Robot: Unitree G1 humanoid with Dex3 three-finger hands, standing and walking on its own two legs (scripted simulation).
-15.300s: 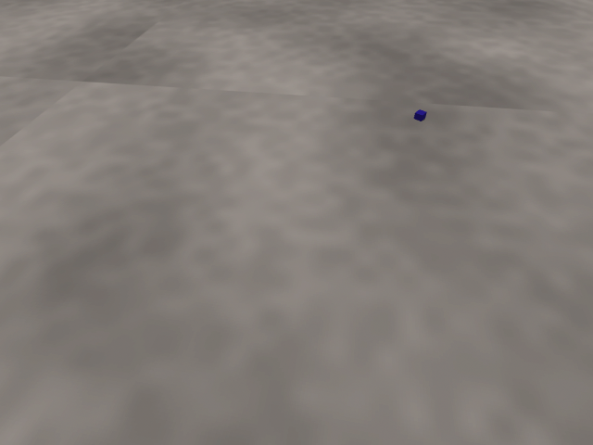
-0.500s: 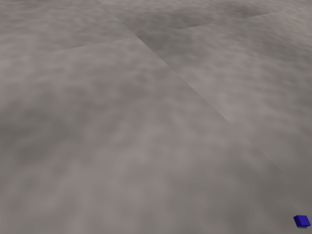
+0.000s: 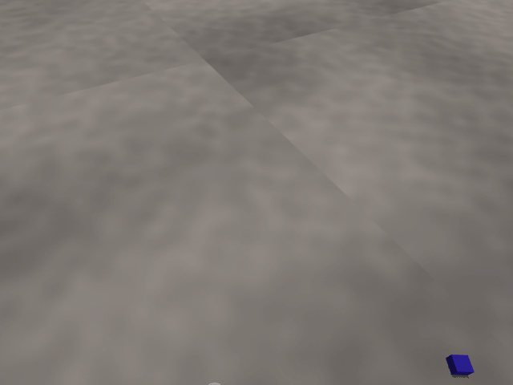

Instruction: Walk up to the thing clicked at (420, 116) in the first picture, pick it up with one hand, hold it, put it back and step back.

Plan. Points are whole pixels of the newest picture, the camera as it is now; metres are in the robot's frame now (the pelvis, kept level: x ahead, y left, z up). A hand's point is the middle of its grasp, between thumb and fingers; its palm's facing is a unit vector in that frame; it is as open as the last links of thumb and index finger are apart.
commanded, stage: walk up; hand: left
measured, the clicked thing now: (459, 364) +0.41 -0.67 -0.73
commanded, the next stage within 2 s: none
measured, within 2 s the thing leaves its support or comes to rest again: neither
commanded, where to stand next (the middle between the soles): +0.05 -0.90 m, yaw +7 degrees
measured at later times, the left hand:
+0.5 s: hand out of the picture +0.13 +0.07 -0.16, palm faces -0.08 -0.91 -0.40, open 7.4 cm
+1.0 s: hand out of the picture +0.11 -0.13 -0.16, palm faces -0.08 -0.94 -0.33, open 7.4 cm
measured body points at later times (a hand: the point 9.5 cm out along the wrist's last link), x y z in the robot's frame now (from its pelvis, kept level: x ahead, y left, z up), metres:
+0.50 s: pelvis +0.01 -0.23 -0.03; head +0.05 -0.20 +0.42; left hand +0.13 +0.12 -0.13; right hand +0.02 -0.64 -0.08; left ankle +0.06 +0.01 -0.70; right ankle +0.06 -0.39 -0.71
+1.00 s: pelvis +0.01 -0.42 -0.01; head +0.05 -0.36 +0.44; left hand +0.12 -0.08 -0.14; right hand +0.04 -0.79 -0.05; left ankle +0.07 -0.25 -0.71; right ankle +0.07 -0.63 -0.65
